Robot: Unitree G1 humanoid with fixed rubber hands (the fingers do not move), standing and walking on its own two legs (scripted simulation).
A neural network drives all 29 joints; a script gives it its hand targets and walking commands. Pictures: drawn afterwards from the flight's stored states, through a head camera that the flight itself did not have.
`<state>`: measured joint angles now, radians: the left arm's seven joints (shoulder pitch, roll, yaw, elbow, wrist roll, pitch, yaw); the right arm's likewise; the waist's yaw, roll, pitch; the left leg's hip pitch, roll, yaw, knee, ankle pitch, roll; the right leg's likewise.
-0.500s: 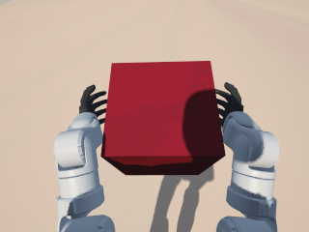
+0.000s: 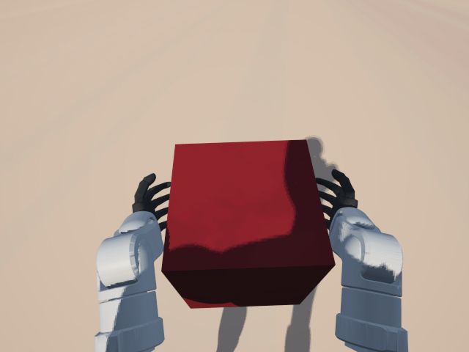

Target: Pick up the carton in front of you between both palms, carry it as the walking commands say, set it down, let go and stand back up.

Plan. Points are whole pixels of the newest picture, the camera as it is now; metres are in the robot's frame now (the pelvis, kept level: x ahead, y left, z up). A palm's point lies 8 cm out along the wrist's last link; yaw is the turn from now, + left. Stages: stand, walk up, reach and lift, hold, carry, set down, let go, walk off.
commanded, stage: carry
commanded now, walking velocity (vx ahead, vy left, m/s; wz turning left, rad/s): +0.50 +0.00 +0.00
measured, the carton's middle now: (243, 231) +0.34 +0.00 +0.03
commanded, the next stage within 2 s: none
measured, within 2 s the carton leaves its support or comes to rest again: neither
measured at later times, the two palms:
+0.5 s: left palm (174, 120) +0.56 +0.14 +0.10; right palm (316, 112) +0.58 -0.16 +0.10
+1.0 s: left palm (178, 59) +0.83 +0.16 +0.10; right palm (290, 57) +0.82 -0.14 +0.11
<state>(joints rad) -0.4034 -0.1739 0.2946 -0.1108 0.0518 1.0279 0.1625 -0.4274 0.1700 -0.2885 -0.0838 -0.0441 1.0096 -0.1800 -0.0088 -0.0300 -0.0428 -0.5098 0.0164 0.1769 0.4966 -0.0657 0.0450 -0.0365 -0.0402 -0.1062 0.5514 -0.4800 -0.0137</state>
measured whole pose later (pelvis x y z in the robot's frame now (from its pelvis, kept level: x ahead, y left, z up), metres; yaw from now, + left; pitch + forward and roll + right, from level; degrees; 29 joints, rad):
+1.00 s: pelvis +0.60 +0.01 +0.02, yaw +0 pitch +3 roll +1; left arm 0.07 -0.13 0.05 -0.54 0.01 1.15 0.15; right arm 0.07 0.13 -0.03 -0.54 -0.02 1.12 -0.15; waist -0.03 -0.04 -0.08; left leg -0.32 0.05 0.24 0.43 -0.16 0.04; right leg -0.26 -0.06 -0.10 0.48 -0.28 0.02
